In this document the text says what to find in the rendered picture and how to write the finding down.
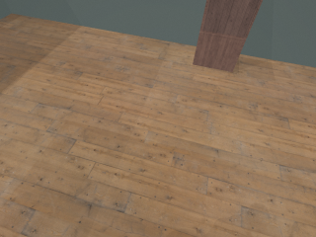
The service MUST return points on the cupboard door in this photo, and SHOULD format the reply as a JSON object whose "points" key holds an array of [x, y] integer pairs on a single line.
{"points": [[230, 17]]}

